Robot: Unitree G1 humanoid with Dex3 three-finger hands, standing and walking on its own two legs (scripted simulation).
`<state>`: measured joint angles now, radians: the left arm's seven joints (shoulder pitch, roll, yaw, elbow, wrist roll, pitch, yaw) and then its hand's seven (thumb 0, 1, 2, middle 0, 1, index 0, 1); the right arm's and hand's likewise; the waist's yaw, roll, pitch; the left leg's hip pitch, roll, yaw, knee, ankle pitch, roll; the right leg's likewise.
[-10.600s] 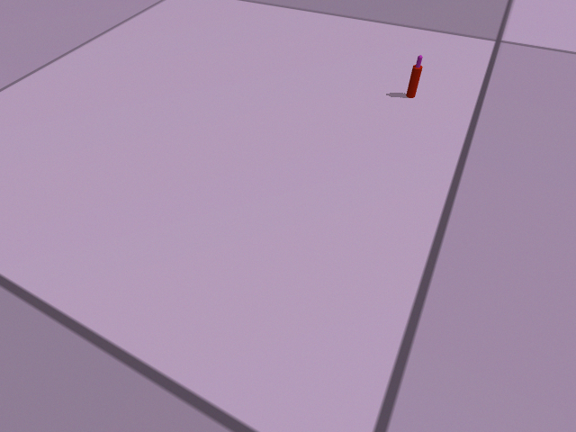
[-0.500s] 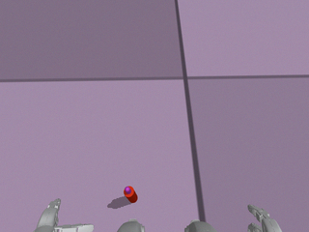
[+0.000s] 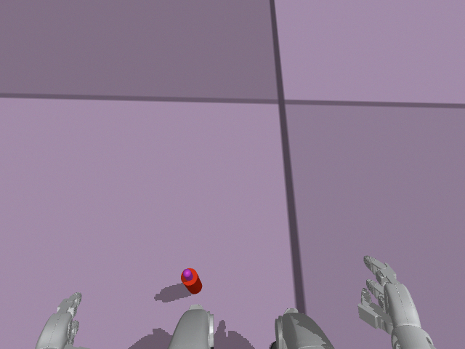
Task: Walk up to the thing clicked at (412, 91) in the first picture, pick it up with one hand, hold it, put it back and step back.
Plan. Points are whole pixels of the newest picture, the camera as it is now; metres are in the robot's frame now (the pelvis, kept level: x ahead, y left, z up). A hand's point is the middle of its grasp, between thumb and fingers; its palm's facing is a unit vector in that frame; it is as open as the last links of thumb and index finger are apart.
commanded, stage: go down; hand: left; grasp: from the side
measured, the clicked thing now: (191, 280) +0.32 +0.16 -0.56
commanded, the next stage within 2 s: none
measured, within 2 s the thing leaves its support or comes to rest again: neither
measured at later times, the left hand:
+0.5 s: hand (104, 302) +0.22 +0.29 -0.20, palm faces +0.00 -0.98 -0.21, open 17.2 cm
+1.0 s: hand (102, 285) +0.26 +0.32 -0.25, palm faces -0.01 -0.99 -0.15, open 17.4 cm
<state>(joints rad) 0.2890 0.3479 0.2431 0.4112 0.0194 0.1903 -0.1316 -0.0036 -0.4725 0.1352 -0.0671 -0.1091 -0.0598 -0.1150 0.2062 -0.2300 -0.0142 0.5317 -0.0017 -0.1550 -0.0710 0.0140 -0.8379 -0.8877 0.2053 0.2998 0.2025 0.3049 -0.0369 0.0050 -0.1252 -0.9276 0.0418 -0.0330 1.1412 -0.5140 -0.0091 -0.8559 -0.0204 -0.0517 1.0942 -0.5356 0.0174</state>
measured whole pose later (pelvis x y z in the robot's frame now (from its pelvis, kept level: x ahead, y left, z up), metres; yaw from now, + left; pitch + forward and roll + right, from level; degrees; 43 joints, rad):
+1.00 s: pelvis -0.07 +0.00 -0.19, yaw -4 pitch +33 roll -5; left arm -0.24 0.62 0.58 0.84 -0.16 -0.31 -0.59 -0.01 -0.59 0.14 -0.06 -0.14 -0.06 -0.13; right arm 0.11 -0.31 0.03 0.65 -0.01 -0.19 -0.05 0.01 -0.87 -0.90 0.21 0.30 0.20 0.30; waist -0.04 0.00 -0.18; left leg -1.81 0.05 -0.09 1.88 -0.65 -0.02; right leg -1.73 0.00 -0.06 1.85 -0.69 0.00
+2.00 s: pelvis -0.08 +0.00 -0.25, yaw -5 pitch +33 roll -6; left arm -0.36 0.70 0.62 0.87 -0.19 -0.34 -0.69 -0.01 -0.60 0.12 -0.07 -0.12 -0.06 -0.12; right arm 0.10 -0.33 0.06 0.66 -0.02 -0.19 -0.04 0.01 -0.89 -0.90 0.21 0.30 0.20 0.30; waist -0.05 -0.01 -0.15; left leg -1.99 0.04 -0.11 2.07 -0.66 -0.02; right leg -1.90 -0.01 -0.07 2.03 -0.70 0.01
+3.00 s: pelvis -0.09 +0.01 -0.40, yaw -13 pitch +17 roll -13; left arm -0.45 0.72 0.50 1.28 -0.23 -0.96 -0.66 -0.01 -0.55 0.10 -0.07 -0.17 -0.07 -0.16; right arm -0.17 -0.35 0.34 0.67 -0.25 -0.17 0.07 0.01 -0.89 -0.90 0.21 0.30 0.21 0.31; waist -0.17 -0.20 0.18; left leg -2.24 0.03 -0.30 2.62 -0.71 -0.03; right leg -2.10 0.06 -0.18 2.46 -0.69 0.05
